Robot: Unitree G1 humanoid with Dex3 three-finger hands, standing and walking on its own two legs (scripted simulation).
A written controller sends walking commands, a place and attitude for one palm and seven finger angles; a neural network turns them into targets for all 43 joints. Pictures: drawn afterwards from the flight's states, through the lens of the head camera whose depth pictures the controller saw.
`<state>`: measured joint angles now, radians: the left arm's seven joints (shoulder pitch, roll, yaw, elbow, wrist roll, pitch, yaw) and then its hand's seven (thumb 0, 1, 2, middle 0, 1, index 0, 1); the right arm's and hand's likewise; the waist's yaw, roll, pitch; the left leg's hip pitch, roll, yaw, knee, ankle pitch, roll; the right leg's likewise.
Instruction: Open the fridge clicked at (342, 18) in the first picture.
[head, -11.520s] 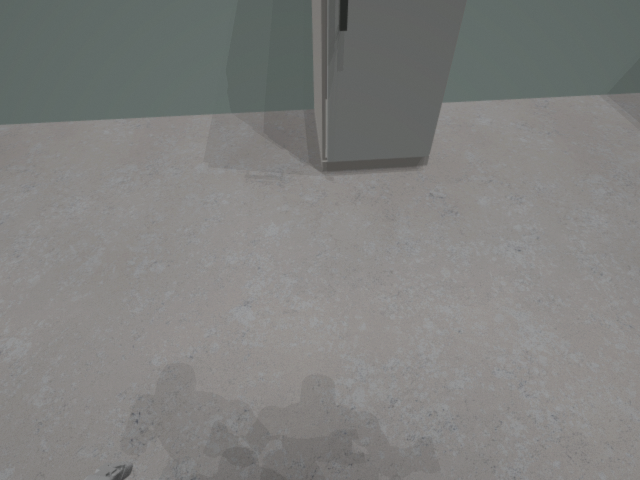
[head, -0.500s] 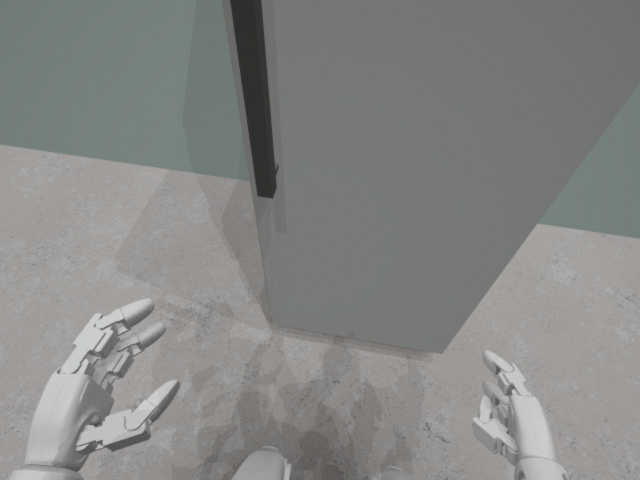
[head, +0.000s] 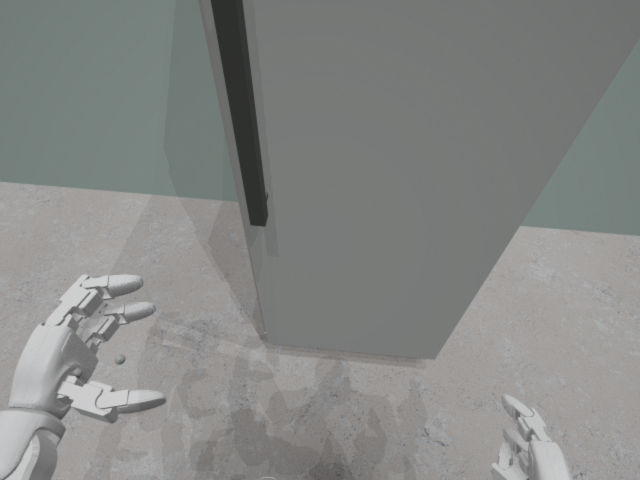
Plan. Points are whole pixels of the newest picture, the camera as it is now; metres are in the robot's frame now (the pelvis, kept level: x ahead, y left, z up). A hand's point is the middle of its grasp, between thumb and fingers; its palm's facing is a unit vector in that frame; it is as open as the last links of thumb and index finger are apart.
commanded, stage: raise the hand to about handle height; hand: left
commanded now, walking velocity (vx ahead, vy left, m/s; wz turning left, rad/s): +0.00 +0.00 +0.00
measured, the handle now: (244, 83) +0.54 +0.14 +0.22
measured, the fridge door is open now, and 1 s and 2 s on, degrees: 0 0 0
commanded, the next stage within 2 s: move the hooked fingers beside the handle in 1.00 s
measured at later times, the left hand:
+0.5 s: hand (65, 286) +0.27 +0.28 +0.14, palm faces +0.03 -1.00 -0.06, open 14.0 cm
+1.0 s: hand (85, 278) +0.28 +0.26 +0.14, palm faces +0.03 -1.00 -0.04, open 14.0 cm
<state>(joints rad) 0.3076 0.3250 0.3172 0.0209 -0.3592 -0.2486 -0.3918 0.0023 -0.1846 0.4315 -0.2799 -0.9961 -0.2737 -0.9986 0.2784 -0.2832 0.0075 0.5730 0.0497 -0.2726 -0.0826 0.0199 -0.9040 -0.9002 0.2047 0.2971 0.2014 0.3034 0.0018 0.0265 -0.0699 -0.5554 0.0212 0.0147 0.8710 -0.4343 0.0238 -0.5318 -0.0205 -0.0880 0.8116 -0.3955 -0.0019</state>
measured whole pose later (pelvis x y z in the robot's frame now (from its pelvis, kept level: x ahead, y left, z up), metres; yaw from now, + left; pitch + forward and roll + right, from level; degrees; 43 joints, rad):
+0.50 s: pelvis +0.00 +0.00 +0.02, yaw +0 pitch +2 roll -2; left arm -0.01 0.44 0.44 0.23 -0.36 -0.06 -0.50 -0.01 -0.50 0.30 -0.30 -1.20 -0.30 -1.20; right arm 0.25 -0.27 0.08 0.59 0.06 -0.25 -0.11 0.02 -0.90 -0.90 0.21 0.30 0.20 0.30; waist 0.03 0.04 -0.03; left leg -0.37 0.01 0.01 0.70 -0.37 0.03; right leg -0.35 -0.02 -0.09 0.64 -0.32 0.00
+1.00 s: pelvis +0.01 -0.01 +0.03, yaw +0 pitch +2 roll -1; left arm -0.03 0.43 0.45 0.27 -0.36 -0.06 -0.50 -0.01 -0.50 0.30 -0.30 -1.20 -0.30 -1.20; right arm 0.26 -0.28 0.06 0.59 0.06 -0.24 -0.11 0.02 -0.90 -0.90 0.21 0.30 0.20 0.30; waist 0.03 0.04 -0.03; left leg -0.34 0.02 0.02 0.65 -0.34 0.01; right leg -0.33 -0.01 -0.08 0.61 -0.31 -0.01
